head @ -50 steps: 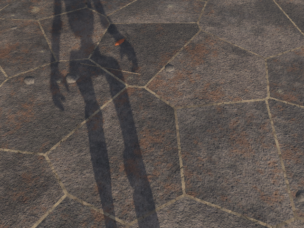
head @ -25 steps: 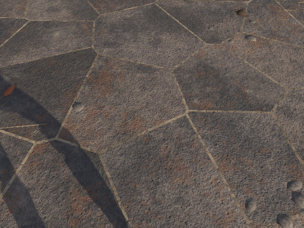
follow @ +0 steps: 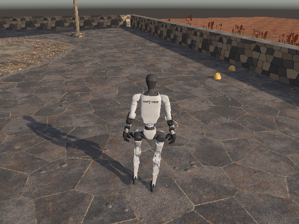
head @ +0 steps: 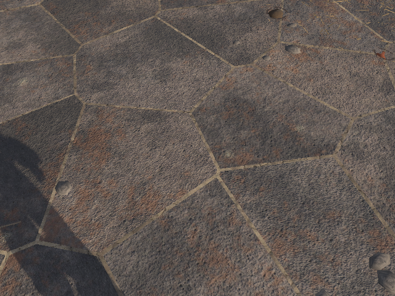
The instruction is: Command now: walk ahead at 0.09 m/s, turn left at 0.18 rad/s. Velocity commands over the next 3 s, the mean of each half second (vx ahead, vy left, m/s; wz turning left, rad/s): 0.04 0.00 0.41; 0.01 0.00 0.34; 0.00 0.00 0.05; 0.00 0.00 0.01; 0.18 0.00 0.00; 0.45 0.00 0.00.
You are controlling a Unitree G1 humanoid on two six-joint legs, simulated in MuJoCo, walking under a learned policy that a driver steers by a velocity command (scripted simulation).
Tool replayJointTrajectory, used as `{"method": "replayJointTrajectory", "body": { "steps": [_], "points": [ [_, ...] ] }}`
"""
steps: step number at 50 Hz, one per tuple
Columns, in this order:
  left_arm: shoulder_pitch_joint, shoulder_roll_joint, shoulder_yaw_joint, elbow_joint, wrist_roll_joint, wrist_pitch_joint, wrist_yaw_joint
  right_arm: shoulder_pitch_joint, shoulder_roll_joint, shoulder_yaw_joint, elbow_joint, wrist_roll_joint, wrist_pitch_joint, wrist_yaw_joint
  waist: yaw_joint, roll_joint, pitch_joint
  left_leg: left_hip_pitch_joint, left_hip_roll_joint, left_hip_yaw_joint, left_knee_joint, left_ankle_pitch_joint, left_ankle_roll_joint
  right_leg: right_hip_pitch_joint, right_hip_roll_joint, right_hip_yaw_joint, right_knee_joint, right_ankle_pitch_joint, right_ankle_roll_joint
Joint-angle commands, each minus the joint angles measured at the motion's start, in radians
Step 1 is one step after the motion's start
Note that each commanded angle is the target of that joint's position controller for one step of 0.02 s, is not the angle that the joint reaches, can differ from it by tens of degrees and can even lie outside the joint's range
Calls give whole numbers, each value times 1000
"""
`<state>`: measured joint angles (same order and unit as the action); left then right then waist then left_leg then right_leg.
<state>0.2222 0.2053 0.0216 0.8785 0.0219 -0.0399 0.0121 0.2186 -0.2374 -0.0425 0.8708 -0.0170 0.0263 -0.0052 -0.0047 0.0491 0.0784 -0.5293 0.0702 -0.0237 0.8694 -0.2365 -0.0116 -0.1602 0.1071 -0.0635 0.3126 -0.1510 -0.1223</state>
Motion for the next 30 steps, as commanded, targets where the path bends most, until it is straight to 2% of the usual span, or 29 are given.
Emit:
{"method": "replayJointTrajectory", "body": {
  "steps": [1,4,8,11,12,13,14,15,16,17,18,19,20,22,24,30],
  "points": [
    [26,154,31,-33,0,0,16,33,-83,-18,-36,-1,5,-2,6,-132,-112,101,-15,14,-44,5,11,49,-313,76,-40,598,-51],
    [51,159,36,-26,1,20,27,7,-81,-19,-53,-6,8,0,23,-118,-86,71,-20,31,-64,-96,18,98,-358,99,-11,525,-99],
    [60,175,49,-25,1,36,36,2,-64,-19,-72,1,10,0,32,-115,-71,82,-38,62,-123,-207,35,141,-396,120,47,533,-126],
    [42,194,60,-29,-2,45,39,20,-55,-20,-85,11,4,2,19,-125,-89,150,-64,92,-244,-184,55,158,-394,101,125,570,-96],
    [32,202,65,-30,-4,49,39,38,-54,-20,-86,11,-3,4,-2,-118,-96,211,-71,94,-344,-97,66,134,-377,72,174,551,-63],
    [27,206,69,-33,-4,49,39,62,-77,-25,-87,6,-12,3,-24,-88,-112,304,-56,46,-455,62,88,75,-343,30,257,479,-10],
    [19,175,62,-65,-4,46,34,105,-183,-51,-89,-9,-23,-2,-26,62,-150,446,103,-187,-512,366,150,-89,-247,-51,468,227,60],
    [-37,108,46,-115,-13,58,36,154,-284,-80,-84,2,-21,0,-55,237,-130,511,332,-476,-518,884,337,-344,-34,-68,654,-469,118],
    [-48,122,45,-107,2,72,36,204,-248,-75,-64,15,-16,-2,-62,81,-151,520,323,-413,-502,876,395,-362,-75,61,805,-515,127],
    [-43,122,45,-101,-5,75,31,139,-213,-68,-75,17,-10,-6,-32,38,-102,479,257,-334,-508,780,370,-392,-92,86,849,-437,135],
    [-44,135,49,-98,-12,70,28,55,-184,-59,-96,15,1,-11,-1,8,-60,443,187,-277,-524,667,317,-410,-109,98,821,-356,142],
    [-48,162,56,-102,-2,67,24,7,-169,-54,-114,21,6,-14,14,22,-54,451,146,-253,-528,637,282,-425,-116,100,793,-303,151],
    [-31,170,58,-98,6,68,18,-9,-160,-52,-124,21,7,-13,17,39,-84,462,118,-229,-522,675,270,-404,-111,92,791,-272,162],
    [-22,159,55,-105,1,73,10,25,-180,-58,-120,20,3,-7,10,21,-128,488,104,-226,-509,701,263,-388,-103,87,764,-250,178],
    [-44,149,50,-122,-6,78,10,54,-203,-66,-114,16,0,-6,-4,29,-126,500,100,-249,-506,664,260,-396,-104,88,700,-249,186],
    [-99,159,44,-167,-9,82,16,61,-232,-77,-133,2,11,-2,-32,73,-116,438,90,-351,-504,468,254,-344,-94,107,552,-249,179]
  ]
}}
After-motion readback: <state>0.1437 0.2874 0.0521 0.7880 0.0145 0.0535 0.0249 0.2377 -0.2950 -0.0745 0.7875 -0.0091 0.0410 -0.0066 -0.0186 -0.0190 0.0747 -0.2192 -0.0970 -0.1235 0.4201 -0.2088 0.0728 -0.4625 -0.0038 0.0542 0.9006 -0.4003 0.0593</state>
